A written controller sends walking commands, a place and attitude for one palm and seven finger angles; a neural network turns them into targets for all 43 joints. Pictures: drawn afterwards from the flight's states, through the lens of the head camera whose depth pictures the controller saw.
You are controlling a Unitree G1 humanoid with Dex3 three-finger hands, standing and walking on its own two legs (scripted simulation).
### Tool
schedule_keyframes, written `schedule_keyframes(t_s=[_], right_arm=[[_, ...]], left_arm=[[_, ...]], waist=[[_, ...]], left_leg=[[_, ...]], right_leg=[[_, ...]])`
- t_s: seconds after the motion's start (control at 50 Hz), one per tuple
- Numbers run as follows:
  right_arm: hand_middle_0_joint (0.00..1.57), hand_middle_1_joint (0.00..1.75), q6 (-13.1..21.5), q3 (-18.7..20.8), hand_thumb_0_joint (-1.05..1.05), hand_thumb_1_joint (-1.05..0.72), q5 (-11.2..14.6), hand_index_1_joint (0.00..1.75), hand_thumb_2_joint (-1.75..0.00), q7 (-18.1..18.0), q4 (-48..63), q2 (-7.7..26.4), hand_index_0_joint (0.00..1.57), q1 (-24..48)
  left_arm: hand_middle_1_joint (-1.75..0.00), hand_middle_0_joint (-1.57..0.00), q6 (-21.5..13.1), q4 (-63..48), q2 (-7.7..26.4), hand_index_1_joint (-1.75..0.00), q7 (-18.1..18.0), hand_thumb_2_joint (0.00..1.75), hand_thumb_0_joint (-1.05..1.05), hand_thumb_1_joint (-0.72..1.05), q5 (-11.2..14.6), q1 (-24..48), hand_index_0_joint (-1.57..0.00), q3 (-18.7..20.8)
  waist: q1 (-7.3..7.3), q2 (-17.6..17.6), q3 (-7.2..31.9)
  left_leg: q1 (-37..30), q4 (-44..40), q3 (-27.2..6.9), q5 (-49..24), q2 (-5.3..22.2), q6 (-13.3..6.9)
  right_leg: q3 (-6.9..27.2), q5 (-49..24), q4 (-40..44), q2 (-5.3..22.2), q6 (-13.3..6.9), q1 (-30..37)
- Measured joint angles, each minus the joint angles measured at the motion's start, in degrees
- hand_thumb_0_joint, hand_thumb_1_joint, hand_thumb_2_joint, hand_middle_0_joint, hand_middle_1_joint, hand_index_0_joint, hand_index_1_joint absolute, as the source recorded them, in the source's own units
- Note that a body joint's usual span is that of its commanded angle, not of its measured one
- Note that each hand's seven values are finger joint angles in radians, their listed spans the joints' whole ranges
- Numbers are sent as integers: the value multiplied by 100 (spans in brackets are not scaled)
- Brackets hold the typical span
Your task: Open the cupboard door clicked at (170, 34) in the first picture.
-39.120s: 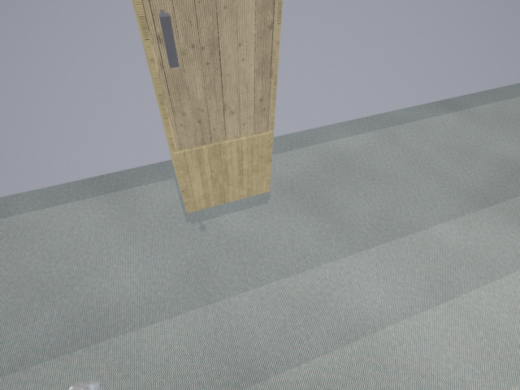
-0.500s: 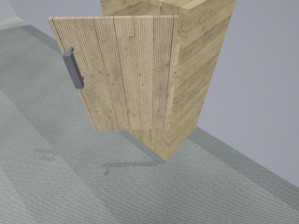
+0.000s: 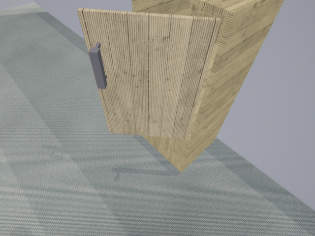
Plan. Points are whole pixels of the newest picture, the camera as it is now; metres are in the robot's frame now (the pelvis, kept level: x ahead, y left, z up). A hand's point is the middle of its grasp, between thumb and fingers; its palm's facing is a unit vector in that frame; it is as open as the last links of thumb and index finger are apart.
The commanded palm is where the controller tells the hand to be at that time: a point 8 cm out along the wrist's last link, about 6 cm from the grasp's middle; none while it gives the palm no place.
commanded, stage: shuffle to correct the standing spot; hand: left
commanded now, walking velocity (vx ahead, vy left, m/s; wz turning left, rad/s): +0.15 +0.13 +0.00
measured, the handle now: (100, 66) +0.59 +0.25 +0.09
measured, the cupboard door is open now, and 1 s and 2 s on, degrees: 42 42 42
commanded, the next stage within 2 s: come to a stop and stand still in 0.06 s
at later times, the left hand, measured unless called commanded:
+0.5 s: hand (95, 229) +0.16 +0.19 -0.17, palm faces -0.03 -0.98 -0.21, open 7.4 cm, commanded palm none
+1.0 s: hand out of the picture +0.05 +0.22 -0.16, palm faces +0.00 -0.96 -0.29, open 7.4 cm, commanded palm none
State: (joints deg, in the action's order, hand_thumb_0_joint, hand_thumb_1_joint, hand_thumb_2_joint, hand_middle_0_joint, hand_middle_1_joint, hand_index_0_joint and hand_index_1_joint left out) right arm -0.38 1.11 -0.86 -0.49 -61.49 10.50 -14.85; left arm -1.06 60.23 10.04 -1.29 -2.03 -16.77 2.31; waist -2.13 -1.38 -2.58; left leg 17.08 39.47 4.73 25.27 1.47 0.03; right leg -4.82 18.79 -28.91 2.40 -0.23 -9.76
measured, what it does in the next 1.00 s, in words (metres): steps on the spot: right foot, then left foot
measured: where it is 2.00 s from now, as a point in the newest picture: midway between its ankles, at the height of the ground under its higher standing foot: outside the picture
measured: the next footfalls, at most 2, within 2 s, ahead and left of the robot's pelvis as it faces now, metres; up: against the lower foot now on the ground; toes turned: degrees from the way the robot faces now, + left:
right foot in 0.40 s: +0.14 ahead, -0.09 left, +0.00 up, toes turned -4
left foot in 0.58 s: +0.07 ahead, +0.13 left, +0.00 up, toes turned +4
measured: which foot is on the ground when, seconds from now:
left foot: down 0.00-0.50, up 0.52-0.56, down 0.58-1.00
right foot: down 0.00-0.04, up 0.06-0.38, down 0.40-1.00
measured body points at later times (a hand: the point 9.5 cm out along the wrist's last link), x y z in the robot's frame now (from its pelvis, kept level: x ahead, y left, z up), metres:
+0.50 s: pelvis +0.06 +0.02 -0.01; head +0.10 +0.01 +0.44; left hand +0.16 +0.24 -0.15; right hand +0.04 -0.18 -0.17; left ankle +0.02 +0.11 -0.73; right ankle +0.10 -0.09 -0.74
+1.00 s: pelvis +0.03 +0.02 +0.00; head +0.03 +0.00 +0.45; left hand +0.05 +0.27 -0.14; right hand +0.09 -0.21 -0.16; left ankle +0.03 +0.13 -0.74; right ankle +0.10 -0.09 -0.74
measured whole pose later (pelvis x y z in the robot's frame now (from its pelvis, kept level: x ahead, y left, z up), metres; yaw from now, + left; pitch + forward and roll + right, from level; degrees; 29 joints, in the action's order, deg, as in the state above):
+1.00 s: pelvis +0.03 +0.02 +0.00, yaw -2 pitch -2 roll +1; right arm -0.6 0.9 -1.2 -0.5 -53.2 11.4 -15.3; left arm 1.4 58.2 11.0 -1.4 -1.6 -17.9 0.2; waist -0.8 2.4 -0.3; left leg 10.6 29.4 6.5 17.1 -0.2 -1.4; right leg -2.3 10.9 -31.2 2.3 -0.7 -18.7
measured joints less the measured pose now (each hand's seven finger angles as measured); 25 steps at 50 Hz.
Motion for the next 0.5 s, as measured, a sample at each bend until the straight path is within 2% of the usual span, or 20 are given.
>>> schedule_keyframes(t_s=[0.04,0.06,0.1,0.14,0.18,0.22,0.28,0.36,0.4,0.44,0.5], right_arm=[[20,30,94,0,1,-90,-8,30,-90,14,135,-5,20,-36],[20,30,144,10,1,-90,-38,30,-90,9,199,-10,20,-54],[20,30,190,11,1,-90,-72,30,-90,-6,295,-61,20,-99],[20,30,222,-5,1,-90,-78,30,-90,-32,328,-131,20,-204],[20,30,256,-41,1,-90,-76,30,-90,-58,278,-212,20,-330],[20,30,292,-86,1,-90,-70,30,-90,-81,193,-289,20,-447],[20,30,318,-150,1,-90,-64,30,-90,-118,58,-407,20,-554],[20,30,271,-157,1,-90,-37,30,-90,-159,-94,-533,20,-547],[20,30,237,-120,1,-90,-17,30,-90,-176,-118,-578,20,-521],[20,30,186,-59,1,-90,4,30,-90,-185,-100,-569,20,-426],[20,30,87,58,1,-90,43,30,-90,-188,15,-498,20,-213]], left_arm=[[-30,-20,77,17,41,-30,18,89,0,91,13,-140,-20,22],[-30,-20,145,41,59,-30,29,89,0,91,17,-179,-20,37],[-30,-20,275,108,97,-30,34,89,0,91,-6,-196,-20,61],[-30,-20,310,145,125,-29,55,90,0,91,-18,-138,-20,74],[-30,-20,276,106,136,-29,81,90,0,91,-22,-29,-19,76],[-30,-20,223,25,113,-29,88,90,0,91,-14,109,-19,58],[-30,-20,166,-88,39,-29,39,90,0,91,25,354,-19,3],[-30,-20,136,-183,-68,-29,-34,90,0,92,66,675,-19,-69],[-30,-20,111,-230,-81,-29,-55,90,0,92,70,773,-19,-91],[-30,-20,71,-255,-110,-29,-78,90,0,92,68,840,-19,-90],[-30,-20,59,-310,-134,-29,-82,90,0,91,74,911,-19,-107]], waist=[[10,-63,-4],[30,-85,-8],[74,-137,-6],[150,-133,20],[178,-117,31],[177,-77,21],[204,-16,-33],[275,3,-144],[291,-34,-178],[303,12,-214],[422,111,-244]], left_leg=[[-151,-681,50,-538,-13,-47],[-124,-671,93,-897,-34,-117],[-104,-521,206,-811,-86,-266],[-205,-684,231,-722,-143,-354],[-376,-1020,220,-835,-208,-364],[-557,-1348,196,-966,-262,-392],[-770,-1642,140,-1056,-310,-405],[-925,-1613,106,-938,-373,-359],[-939,-1434,141,-786,-413,-319],[-872,-1147,190,-583,-368,-266],[-637,-712,143,-451,-282,-136]], right_leg=[[57,181,-283,77,69,-85],[76,502,-641,115,28,-226],[184,1111,-1796,112,-119,-714],[177,1064,-2805,98,-205,-1213],[110,748,-3206,138,-187,-1549],[45,521,-3085,174,-127,-1710],[34,317,-2335,152,-32,-1670],[110,-132,-1075,103,9,-1270],[151,-727,-440,106,-2,-982],[201,-695,-333,56,-26,-890],[174,-440,-552,1,-71,-1010]])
